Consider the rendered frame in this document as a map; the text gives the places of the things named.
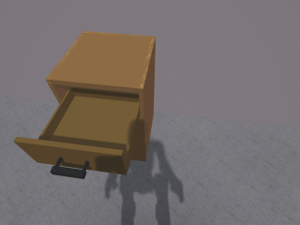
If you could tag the cabinet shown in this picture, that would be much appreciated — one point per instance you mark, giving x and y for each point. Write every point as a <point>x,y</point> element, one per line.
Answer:
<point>113,62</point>

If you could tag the handle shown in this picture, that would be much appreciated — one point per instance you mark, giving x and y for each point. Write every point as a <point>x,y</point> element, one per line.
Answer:
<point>69,172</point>

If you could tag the drawer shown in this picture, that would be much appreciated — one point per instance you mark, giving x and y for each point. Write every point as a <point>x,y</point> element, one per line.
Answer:
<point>95,125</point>

